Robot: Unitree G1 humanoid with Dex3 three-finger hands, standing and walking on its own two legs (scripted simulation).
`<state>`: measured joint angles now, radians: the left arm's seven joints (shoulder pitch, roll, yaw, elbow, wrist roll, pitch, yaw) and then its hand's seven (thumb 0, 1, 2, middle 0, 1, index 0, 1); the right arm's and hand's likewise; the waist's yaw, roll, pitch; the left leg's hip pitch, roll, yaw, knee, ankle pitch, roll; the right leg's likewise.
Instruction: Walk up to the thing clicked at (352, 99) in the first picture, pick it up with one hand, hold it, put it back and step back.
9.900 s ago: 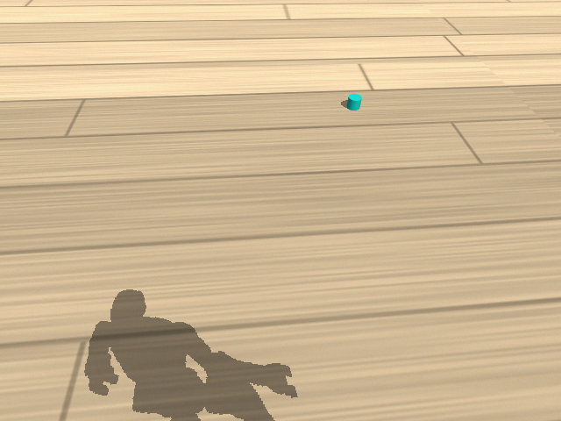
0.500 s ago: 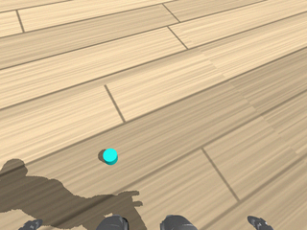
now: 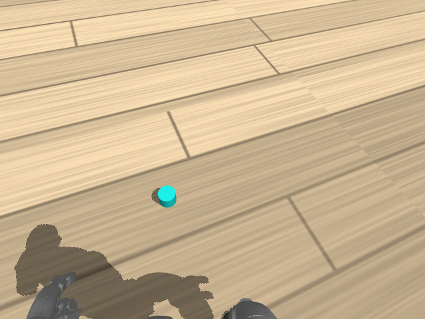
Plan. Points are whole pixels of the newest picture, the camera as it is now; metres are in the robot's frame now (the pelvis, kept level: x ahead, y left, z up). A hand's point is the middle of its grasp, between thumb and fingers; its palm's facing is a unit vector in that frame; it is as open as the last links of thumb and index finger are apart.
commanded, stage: walk up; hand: left
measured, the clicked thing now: (167, 196) +0.69 +0.19 -0.71
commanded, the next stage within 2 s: stand in 1.12 s
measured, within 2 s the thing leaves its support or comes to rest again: neither
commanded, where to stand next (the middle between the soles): +0.29 -0.04 m, yaw -2 degrees
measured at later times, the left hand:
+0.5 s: hand out of the picture -0.01 +0.25 -0.14, palm faces +0.01 -0.93 -0.36, open 7.4 cm
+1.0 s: hand out of the picture +0.06 +0.23 -0.12, palm faces -0.01 -0.94 -0.35, open 7.4 cm
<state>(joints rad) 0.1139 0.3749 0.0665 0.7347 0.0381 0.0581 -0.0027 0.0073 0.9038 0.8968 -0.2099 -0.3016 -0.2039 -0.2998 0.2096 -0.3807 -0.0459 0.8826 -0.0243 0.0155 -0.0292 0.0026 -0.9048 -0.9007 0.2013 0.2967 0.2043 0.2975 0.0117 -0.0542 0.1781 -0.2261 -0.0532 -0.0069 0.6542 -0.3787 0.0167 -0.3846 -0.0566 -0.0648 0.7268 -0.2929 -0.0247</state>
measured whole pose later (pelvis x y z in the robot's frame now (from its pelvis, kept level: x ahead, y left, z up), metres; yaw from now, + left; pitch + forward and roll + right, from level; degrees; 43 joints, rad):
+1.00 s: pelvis -0.04 -0.02 +0.03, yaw -1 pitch -3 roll +0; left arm 0.09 0.35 0.03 1.08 0.01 -0.03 0.00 0.01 0.91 0.90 -0.21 -0.30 -0.20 -0.30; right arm 0.08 -0.34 -0.03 1.07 -0.02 -0.01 0.01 0.00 -0.91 -0.90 0.20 0.30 0.20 0.30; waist 0.01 0.00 0.07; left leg -0.17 0.01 -0.04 0.44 -0.22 -0.02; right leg -0.10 0.00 0.04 0.41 -0.26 0.02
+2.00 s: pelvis -0.06 -0.02 +0.03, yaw -1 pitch -2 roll +0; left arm 0.13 0.36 0.00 1.13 0.01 -0.01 -0.01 0.01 0.91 0.90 -0.21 -0.30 -0.20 -0.30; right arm 0.12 -0.35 -0.01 1.15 -0.01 0.00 0.02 0.00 -0.91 -0.90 0.20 0.30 0.20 0.30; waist 0.00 0.00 0.07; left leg -0.15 0.00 -0.04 0.33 -0.14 -0.02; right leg -0.10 -0.01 0.04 0.34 -0.20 0.02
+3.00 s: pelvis +0.18 +0.00 +0.02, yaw -2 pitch -4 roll +0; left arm 0.23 0.36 0.04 0.80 0.01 -0.05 -0.05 0.01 0.91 0.90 -0.21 -0.30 -0.20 -0.30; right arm 0.35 -0.40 -0.04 0.84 -0.01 -0.04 0.04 0.00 -0.91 -0.90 0.20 0.30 0.20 0.30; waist 0.00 0.04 0.11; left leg -0.38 0.03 -0.01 1.00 -0.43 0.02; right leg -0.26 0.00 -0.06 0.54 -0.22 -0.05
